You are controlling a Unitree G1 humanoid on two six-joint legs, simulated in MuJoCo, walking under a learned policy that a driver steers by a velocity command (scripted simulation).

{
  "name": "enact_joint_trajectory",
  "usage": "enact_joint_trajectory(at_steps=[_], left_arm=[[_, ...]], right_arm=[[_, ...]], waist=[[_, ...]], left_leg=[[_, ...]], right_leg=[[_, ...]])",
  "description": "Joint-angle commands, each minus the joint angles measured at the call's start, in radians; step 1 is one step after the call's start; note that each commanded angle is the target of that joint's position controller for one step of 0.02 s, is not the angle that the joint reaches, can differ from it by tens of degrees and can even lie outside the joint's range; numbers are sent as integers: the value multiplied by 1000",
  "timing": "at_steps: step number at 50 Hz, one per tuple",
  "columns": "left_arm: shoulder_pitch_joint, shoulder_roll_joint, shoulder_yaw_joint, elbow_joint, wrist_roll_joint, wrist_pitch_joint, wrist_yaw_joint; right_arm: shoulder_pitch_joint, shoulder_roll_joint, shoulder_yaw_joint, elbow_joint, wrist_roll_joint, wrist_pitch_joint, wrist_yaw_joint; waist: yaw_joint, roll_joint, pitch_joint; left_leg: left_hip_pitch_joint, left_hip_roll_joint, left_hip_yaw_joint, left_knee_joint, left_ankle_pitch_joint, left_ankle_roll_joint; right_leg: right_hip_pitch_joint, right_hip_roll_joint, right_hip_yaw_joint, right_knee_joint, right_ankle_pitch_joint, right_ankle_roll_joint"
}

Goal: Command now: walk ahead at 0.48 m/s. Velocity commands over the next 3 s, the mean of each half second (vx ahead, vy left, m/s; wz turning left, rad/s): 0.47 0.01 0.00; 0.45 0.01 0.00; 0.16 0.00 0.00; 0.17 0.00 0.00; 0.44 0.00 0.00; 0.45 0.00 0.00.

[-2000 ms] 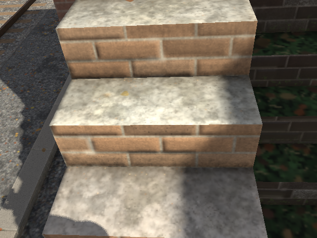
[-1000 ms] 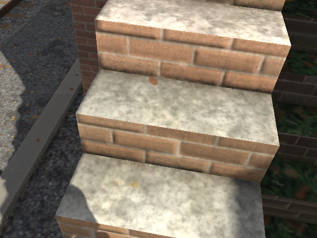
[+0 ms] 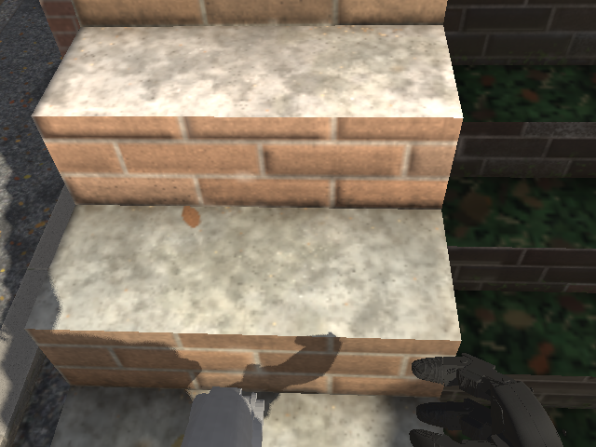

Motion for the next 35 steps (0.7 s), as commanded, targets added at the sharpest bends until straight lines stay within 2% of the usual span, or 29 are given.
enact_joint_trajectory(at_steps=[1,3,4,5,6,7,8,9,10,12,13,14,15,16,17,18,19,20,21,22,24,26,27,29,30,31,32,34,35], left_arm=[[-443,229,17,-235,-67,-100,56],[-408,478,89,-240,-63,-129,33],[-356,530,117,-243,-75,-116,14],[-304,456,117,-235,-61,-68,41],[-391,371,100,-399,-57,-60,32],[-131,255,145,-349,-63,-57,-1],[-81,78,80,-358,-83,-96,-67],[-111,76,71,-341,-58,-88,-86],[-309,50,46,-389,-32,-119,-108],[-298,8,15,-418,-57,-131,-156],[-249,47,19,-413,-47,-100,-153],[-110,89,15,-440,-52,-65,-135],[-133,105,3,-433,-51,-25,-94],[-138,121,9,-405,-59,4,-44],[-2,176,48,-363,-63,0,-1],[183,282,95,-269,-103,4,0],[68,196,66,-253,-88,4,-13],[-3,118,13,-216,-61,-6,-20],[161,262,80,-196,-38,4,1],[193,254,100,-164,-35,7,8],[132,214,86,-122,-37,-16,16],[-24,80,40,-118,-17,-57,12],[-92,65,28,-119,-16,-59,15],[-187,60,-2,-130,-5,-28,25],[-194,50,-13,-146,-21,-14,38],[-137,161,15,-142,-57,-10,67],[8,211,29,-94,-64,-11,73],[8,432,92,-116,-54,-4,89],[6,432,105,-128,-24,6,86]], right_arm=[[294,-89,8,-9,-23,62,-31],[515,-256,-61,122,-61,89,-127],[441,-315,-92,131,-72,91,-165],[321,-329,-109,84,-69,119,-182],[382,-232,-84,187,-49,62,-145],[324,-129,-72,280,-105,28,-132],[366,-52,-65,282,-109,16,-131],[421,-20,-86,287,-52,14,-125],[499,-7,-87,346,-24,12,-104],[402,28,-71,346,-78,16,-112],[320,13,-70,324,-51,24,-127],[128,-120,-97,243,-22,34,-157],[29,-159,-111,219,-2,44,-174],[77,-148,-111,224,-8,40,-177],[76,-134,-95,194,-8,33,-170],[109,-107,-95,199,-30,-2,-132],[96,-151,-104,180,-58,2,-112],[204,-38,-76,150,-59,-6,-95],[409,6,-60,166,-31,-12,-64],[410,22,-52,132,-14,-4,-63],[152,86,-8,14,-11,11,-69],[19,76,18,-72,-29,21,-46],[-40,73,32,-120,-33,21,-41],[-161,57,55,-243,4,40,-69],[-161,49,58,-260,11,56,-88],[-166,28,67,-288,-3,62,-110],[-121,-5,46,-252,-21,68,-127],[91,-116,-17,-134,-40,57,-128],[237,-168,-58,-46,-52,67,-122]], waist=[[-306,-58,-166],[-366,62,-253],[-311,138,-188],[-249,159,-165],[-248,196,62],[-3,372,62],[7,233,-70],[-31,60,-127],[-72,-83,-30],[85,-68,-72],[139,-82,-122],[272,22,-159],[272,1,-125],[231,-54,-93],[302,-166,-143],[320,-337,-190],[256,-153,-6],[84,-158,35],[33,-65,-295],[19,173,-321],[22,207,-68],[-42,129,143],[-70,42,173],[-116,-74,218],[-140,-62,205],[-166,-106,58],[-161,-74,-33],[-229,-183,-155],[-256,-181,-203]], left_leg=[[1158,-94,299,-239,293,-113],[1359,-69,225,-549,269,-115],[1205,-34,162,-884,172,-84],[1031,26,74,-1239,140,-13],[840,-15,-43,-1827,269,54],[1414,222,-469,-1498,752,330],[1333,266,-604,-1546,734,310],[1382,227,-497,-1488,663,260],[1432,208,-398,-1540,657,197],[1372,208,-234,-1549,590,180],[1229,225,-237,-1662,594,167],[934,259,-267,-1717,573,187],[608,192,-125,-1762,429,148],[433,150,-78,-1654,263,130],[433,132,-72,-1473,259,87],[454,40,23,-1093,242,6],[437,43,62,-628,64,8],[108,-54,-177,-67,-12,38],[-43,-33,-319,123,-22,20],[-227,-26,-298,309,59,1],[-404,49,-203,409,70,-16],[-271,68,-99,308,68,1],[-142,80,-49,222,92,-5],[166,118,90,-81,124,-63],[310,127,124,-217,129,-81],[623,98,261,-429,33,-41],[819,58,273,-517,-3,2],[859,-8,168,-905,-256,29],[971,-7,87,-1051,-148,42]], right_leg=[[-942,-62,-148,-301,1331,-8],[-627,-155,-67,-140,1936,5],[-360,-199,27,45,1945,9],[-97,-224,50,280,1791,0],[-42,-9,55,827,1073,107],[-984,279,235,1640,-510,212],[-1055,283,562,1756,-556,40],[-1023,220,515,1613,-492,-51],[-1152,200,404,1539,-561,-67],[-1137,135,360,1535,-592,-52],[-994,79,357,1450,-646,-47],[-704,42,287,1187,-781,18],[-356,35,113,861,-854,68],[-120,42,21,637,-611,89],[64,-38,207,353,-442,25],[264,-69,263,198,-65,-1],[72,-104,262,-15,96,5],[141,-214,420,207,1062,123],[436,-426,591,387,1510,125],[457,-426,607,333,1140,133],[251,-362,614,174,494,121],[-151,-206,403,45,288,162],[-365,-158,335,-47,214,141],[-725,-107,212,-214,237,74],[-780,-92,186,-231,450,50],[-798,-141,122,-363,882,5],[-630,-155,101,-250,1357,-18],[-162,-253,172,105,2044,-58],[-101,-256,180,286,2078,-61]])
